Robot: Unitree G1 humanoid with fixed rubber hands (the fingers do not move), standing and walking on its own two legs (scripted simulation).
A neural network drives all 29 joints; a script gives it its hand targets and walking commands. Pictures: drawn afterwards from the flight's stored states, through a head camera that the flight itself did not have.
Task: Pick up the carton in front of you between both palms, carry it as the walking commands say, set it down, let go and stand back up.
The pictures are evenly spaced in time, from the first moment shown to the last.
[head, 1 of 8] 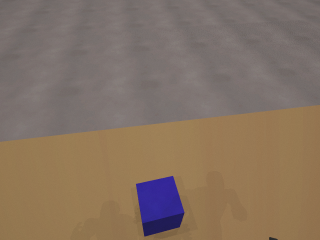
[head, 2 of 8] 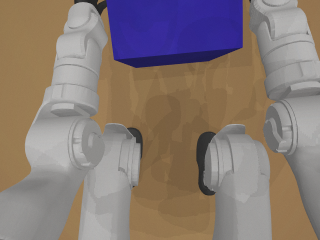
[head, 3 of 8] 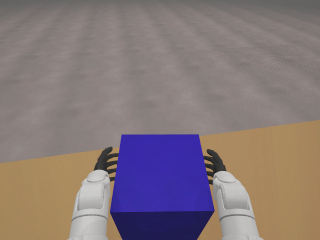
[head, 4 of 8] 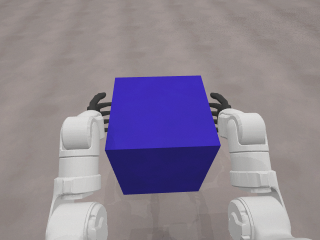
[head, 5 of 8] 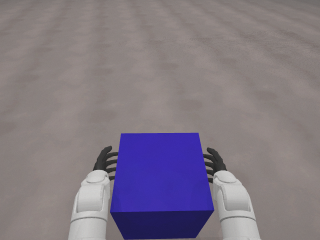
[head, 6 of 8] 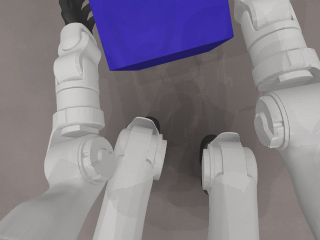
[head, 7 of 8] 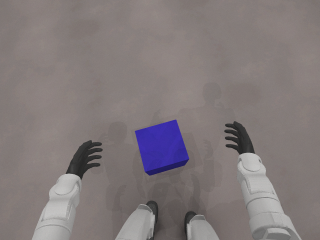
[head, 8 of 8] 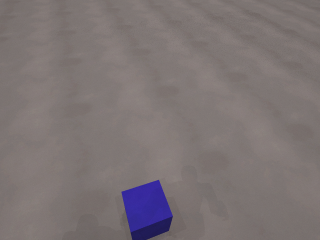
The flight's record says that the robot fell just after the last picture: no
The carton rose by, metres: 0.69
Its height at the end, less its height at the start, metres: -0.12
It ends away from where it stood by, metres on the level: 2.20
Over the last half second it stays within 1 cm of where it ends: yes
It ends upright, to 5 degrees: yes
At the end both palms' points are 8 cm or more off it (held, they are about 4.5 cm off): yes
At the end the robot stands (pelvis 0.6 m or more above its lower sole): yes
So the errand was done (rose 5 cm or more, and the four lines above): yes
